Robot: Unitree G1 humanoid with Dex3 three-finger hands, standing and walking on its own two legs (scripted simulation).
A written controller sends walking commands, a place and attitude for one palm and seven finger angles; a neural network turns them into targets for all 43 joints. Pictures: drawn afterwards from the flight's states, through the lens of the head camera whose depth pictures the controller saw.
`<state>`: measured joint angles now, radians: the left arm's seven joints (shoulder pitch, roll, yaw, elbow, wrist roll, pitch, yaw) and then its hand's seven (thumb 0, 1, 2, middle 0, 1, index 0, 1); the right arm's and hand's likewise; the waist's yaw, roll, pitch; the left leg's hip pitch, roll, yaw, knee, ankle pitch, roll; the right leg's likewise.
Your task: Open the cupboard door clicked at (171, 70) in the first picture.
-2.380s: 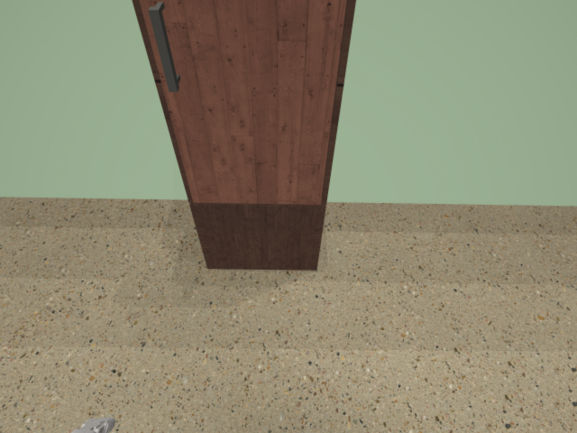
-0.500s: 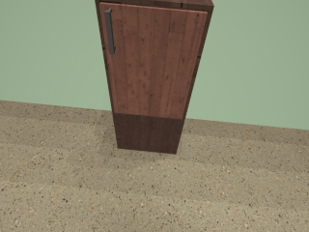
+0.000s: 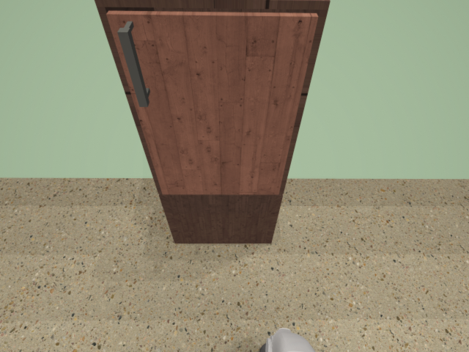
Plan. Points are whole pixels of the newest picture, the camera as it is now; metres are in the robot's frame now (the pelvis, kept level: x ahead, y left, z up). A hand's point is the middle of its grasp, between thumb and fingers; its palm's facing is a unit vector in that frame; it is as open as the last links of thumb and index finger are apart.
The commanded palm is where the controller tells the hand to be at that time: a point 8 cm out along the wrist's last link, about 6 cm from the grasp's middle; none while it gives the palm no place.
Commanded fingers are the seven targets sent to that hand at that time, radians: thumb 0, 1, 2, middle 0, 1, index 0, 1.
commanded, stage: come to a stop and stand still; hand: left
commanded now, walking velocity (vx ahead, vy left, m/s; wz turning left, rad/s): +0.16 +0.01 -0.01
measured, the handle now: (137, 66) +0.64 +0.21 +0.16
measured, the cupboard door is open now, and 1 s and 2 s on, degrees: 0 0 0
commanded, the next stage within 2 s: look again from close up in 1.80 s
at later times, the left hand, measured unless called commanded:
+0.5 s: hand out of the picture +0.13 +0.22 -0.19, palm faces +0.10 -0.97 -0.22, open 7.3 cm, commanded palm none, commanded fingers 0.00 0.90 0.90 -0.20 -0.30 -0.20 -0.30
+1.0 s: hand out of the picture +0.07 +0.16 -0.16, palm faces +0.01 -0.98 -0.21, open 7.4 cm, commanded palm none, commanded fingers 0.00 0.90 0.90 -0.20 -0.30 -0.20 -0.30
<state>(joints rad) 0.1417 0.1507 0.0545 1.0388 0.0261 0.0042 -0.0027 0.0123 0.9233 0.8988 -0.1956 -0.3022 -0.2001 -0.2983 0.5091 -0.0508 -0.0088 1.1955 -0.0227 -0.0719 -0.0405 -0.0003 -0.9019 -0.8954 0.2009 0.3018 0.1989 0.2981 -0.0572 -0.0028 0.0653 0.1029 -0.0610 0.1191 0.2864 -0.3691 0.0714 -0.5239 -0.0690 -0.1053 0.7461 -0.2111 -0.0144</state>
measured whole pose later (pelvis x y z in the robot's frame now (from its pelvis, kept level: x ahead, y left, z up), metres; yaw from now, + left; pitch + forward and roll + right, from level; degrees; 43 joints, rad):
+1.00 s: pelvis +0.05 -0.01 +0.01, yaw +0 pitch -2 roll +0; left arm 0.28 0.14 0.01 1.09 0.02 0.01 0.02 0.01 0.91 0.90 -0.20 -0.30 -0.20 -0.30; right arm 0.29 -0.19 -0.04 1.12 -0.02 0.04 -0.02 0.00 -0.91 -0.90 0.20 0.30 0.20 0.30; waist -0.03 0.04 0.01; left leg -0.29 0.07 0.05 0.45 -0.17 -0.02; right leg -0.12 -0.01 -0.03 0.46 -0.30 0.00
